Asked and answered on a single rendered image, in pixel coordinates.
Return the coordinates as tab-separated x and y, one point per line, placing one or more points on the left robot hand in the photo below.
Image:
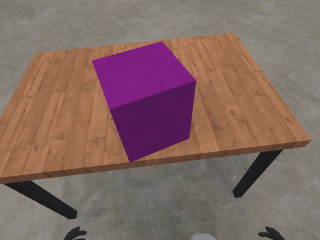
75	233

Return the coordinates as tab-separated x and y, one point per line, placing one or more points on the carton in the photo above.
150	95

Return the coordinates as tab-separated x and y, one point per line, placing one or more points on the table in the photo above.
58	123

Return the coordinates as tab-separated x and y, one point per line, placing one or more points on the right robot hand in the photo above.
271	233

